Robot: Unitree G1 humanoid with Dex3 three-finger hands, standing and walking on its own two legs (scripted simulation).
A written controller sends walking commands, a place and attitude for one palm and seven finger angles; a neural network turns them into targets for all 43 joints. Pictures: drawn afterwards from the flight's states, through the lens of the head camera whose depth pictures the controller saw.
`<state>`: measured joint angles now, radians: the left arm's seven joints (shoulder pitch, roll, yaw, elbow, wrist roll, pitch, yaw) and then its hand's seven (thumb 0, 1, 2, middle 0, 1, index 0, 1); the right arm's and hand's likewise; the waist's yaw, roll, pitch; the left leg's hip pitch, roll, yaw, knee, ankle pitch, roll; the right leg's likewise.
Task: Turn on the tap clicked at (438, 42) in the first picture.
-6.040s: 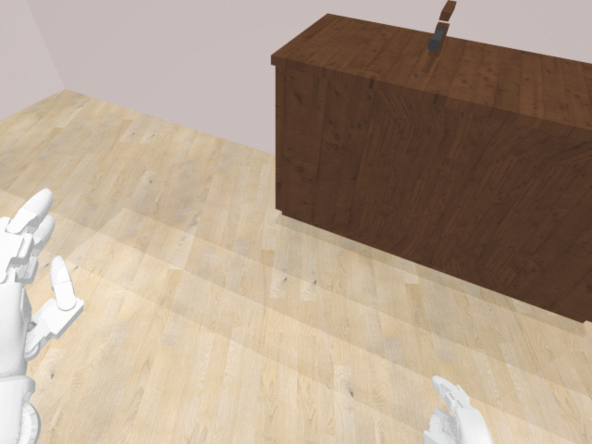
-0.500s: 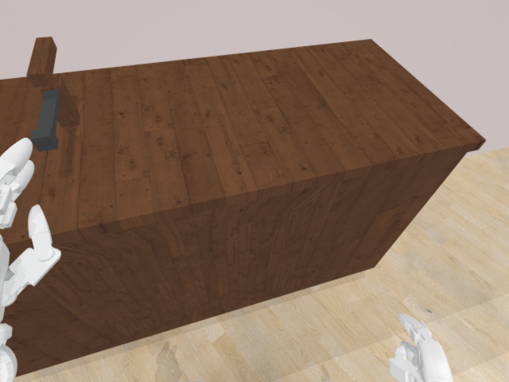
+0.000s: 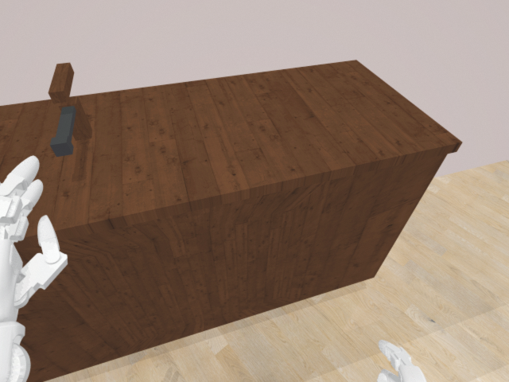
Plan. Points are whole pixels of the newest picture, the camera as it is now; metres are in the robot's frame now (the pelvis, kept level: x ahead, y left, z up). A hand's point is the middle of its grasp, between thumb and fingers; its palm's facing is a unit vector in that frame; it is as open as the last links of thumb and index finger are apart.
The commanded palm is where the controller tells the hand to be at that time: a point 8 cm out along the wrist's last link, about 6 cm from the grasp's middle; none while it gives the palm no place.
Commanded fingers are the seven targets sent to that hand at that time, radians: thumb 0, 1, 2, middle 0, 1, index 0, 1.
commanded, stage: come to a stop and stand still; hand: left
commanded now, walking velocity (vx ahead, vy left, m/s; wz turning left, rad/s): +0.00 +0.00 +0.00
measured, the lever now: (62, 146) +0.48 +0.40 +0.11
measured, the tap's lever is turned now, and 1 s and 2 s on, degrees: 0 0 0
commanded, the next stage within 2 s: look again from close up in 0.84 s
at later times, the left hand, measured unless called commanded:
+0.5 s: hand (65, 243) +0.23 +0.25 +0.17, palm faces +0.39 -0.84 -0.37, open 7.4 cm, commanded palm +0.18 +0.29 +0.18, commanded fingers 0.00 0.90 0.90 -0.20 -0.30 -0.20 -0.30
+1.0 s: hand (41, 205) +0.27 +0.29 +0.19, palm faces +0.42 -0.78 -0.46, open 7.4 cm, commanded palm +0.19 +0.30 +0.18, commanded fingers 0.00 0.90 0.90 -0.20 -0.30 -0.20 -0.30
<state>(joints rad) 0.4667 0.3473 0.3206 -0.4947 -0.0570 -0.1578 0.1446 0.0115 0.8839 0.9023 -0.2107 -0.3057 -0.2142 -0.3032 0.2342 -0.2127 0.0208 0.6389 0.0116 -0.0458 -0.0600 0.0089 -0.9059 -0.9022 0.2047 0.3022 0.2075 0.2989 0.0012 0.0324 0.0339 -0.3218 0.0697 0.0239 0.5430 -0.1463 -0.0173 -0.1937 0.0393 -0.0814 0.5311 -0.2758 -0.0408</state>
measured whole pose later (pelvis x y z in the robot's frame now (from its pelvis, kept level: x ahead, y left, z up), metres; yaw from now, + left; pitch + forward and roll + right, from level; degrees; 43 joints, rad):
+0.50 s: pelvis +0.02 +0.01 +0.01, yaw -1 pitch -2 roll -1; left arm 0.47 0.34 0.31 -0.46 -0.04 -0.19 0.15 0.01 0.89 0.90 -0.21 -0.31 -0.21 -0.30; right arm 0.21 -0.17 0.04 0.64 0.01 -0.09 -0.06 0.01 -0.91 -0.90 0.20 0.30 0.21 0.30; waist 0.02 0.03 0.03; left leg -0.31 0.05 0.04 0.50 -0.17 0.00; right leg -0.18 0.03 -0.06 0.47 -0.27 -0.02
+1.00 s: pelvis +0.03 +0.02 +0.01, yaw -1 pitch -1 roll -2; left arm 0.24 0.48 0.39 -0.38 0.00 -0.20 0.09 0.01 0.88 0.90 -0.22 -0.31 -0.22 -0.30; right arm 0.22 -0.20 0.00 0.61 0.00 -0.10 -0.06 0.01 -0.91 -0.90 0.20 0.30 0.20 0.30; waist 0.07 -0.01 0.07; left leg -0.33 0.06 0.04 0.52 -0.18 0.00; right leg -0.18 0.03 -0.06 0.44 -0.26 -0.02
